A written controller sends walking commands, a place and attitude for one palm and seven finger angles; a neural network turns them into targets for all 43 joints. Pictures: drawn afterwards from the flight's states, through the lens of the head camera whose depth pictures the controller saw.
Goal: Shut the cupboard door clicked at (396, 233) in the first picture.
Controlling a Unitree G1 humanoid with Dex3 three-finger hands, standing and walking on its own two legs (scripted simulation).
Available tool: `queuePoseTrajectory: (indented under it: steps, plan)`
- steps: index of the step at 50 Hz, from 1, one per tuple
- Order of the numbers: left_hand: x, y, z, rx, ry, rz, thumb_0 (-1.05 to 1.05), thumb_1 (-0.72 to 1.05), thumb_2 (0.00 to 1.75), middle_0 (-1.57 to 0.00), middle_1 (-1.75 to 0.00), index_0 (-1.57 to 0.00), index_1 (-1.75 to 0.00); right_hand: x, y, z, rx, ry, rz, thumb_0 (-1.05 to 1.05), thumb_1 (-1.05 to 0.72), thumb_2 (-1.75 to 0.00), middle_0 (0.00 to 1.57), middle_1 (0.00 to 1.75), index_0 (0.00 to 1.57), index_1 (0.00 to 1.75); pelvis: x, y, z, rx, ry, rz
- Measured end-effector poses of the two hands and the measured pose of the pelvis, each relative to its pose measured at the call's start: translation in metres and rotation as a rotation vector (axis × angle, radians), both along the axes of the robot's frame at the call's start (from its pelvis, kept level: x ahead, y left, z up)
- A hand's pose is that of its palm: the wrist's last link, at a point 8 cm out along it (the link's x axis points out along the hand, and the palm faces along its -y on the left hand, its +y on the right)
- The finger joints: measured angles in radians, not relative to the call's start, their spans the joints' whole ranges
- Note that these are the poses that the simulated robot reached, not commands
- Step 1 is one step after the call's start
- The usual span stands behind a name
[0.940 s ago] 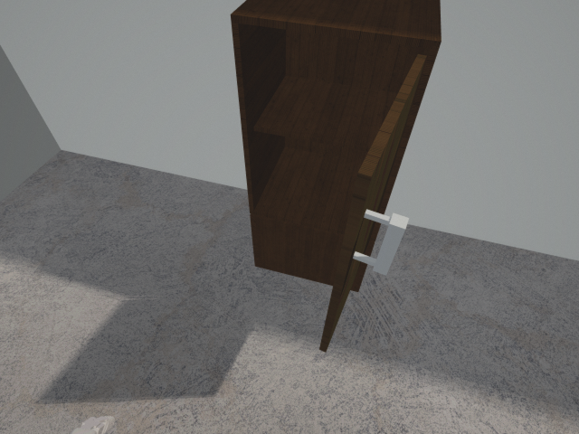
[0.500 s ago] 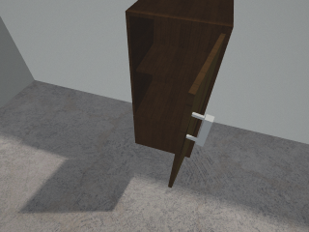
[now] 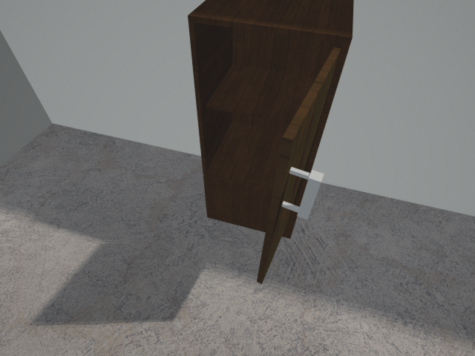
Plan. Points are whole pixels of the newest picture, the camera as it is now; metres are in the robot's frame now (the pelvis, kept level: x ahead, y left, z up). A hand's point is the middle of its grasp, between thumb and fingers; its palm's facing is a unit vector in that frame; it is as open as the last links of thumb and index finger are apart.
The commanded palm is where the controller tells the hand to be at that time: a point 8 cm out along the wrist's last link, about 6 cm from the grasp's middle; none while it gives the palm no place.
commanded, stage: look at it before walking up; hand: left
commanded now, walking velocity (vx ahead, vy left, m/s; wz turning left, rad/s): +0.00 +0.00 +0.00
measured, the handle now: (299, 192) +0.44 -0.10 +0.00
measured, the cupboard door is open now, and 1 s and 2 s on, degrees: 81 81 81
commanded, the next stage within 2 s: walk around to get in front in 0.50 s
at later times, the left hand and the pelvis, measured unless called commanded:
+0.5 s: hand out of the picture +0.08 +0.24 -0.16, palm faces -0.03 -0.94 -0.33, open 7.4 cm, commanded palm none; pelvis +0.01 +0.00 +0.00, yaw +0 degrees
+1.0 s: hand out of the picture +0.07 +0.18 -0.18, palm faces -0.14 -0.95 -0.28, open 7.4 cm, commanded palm none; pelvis -0.01 -0.02 -0.03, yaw -11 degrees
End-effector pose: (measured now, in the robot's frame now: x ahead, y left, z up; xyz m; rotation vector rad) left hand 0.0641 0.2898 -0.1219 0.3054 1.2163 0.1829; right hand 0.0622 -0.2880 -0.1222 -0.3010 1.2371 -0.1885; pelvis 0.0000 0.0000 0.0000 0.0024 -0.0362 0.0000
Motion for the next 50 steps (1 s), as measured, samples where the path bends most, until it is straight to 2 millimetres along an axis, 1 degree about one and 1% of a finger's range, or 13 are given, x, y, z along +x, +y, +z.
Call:
queuePoseTrajectory:
  steps: [9,25,36,39,41,46,50]
  plan:
    - [0.006,-0.002,0.001,-0.001,-0.012,-0.004,0.01,0.91,0.9,-0.2,-0.3,-0.2,-0.3,0.009,0.0,0.001,0.003,-0.016,0.007,0.01,-0.91,-0.9,0.2,0.3,0.2,0.3,0.002,-0.001,0.0,0.001,0.004,0.001]
    - [0.008,-0.002,0.001,0.002,0.004,0.001,0.01,0.91,0.9,-0.2,-0.3,-0.2,-0.3,0.02,-0.005,0.004,-0.009,-0.019,0.011,0.01,-0.91,-0.9,0.2,0.3,0.2,0.3,0.008,-0.003,0.001,-0.001,0.007,-0.001]
    - [0.012,-0.003,0.0,0.007,0.012,-0.001,0.01,0.91,0.9,-0.2,-0.3,-0.2,-0.3,0.024,-0.003,0.003,-0.01,-0.036,-0.003,0.01,-0.91,-0.9,0.2,0.3,0.2,0.3,0.01,-0.003,0.0,0.0,0.01,-0.027]
    - [0.011,-0.009,-0.005,-0.001,0.033,-0.014,0.0,0.91,0.9,-0.2,-0.3,-0.2,-0.3,0.019,0.003,-0.002,0.003,-0.053,-0.036,0.01,-0.91,-0.9,0.2,0.3,0.2,0.3,0.008,-0.003,-0.003,0.003,0.013,-0.06]
    - [0.01,-0.016,-0.01,-0.014,0.048,-0.03,0.0,0.91,0.9,-0.2,-0.3,-0.2,-0.3,0.013,0.008,-0.006,0.019,-0.061,-0.062,0.01,-0.91,-0.9,0.2,0.3,0.2,0.3,0.005,-0.004,-0.006,0.007,0.015,-0.082]
    - [0.008,-0.039,-0.022,-0.042,0.07,-0.073,0.0,0.91,0.9,-0.2,-0.3,-0.2,-0.3,-0.013,0.015,-0.025,0.071,-0.055,-0.132,0.01,-0.91,-0.9,0.2,0.3,0.2,0.3,-0.003,-0.011,-0.016,0.032,0.01,-0.144]
    - [0.007,-0.062,-0.027,-0.048,0.06,-0.103,0.0,0.91,0.9,-0.2,-0.3,-0.2,-0.3,-0.035,0.01,-0.046,0.112,-0.035,-0.187,0.01,-0.91,-0.9,0.2,0.3,0.2,0.3,-0.008,-0.023,-0.028,0.027,0.002,-0.187]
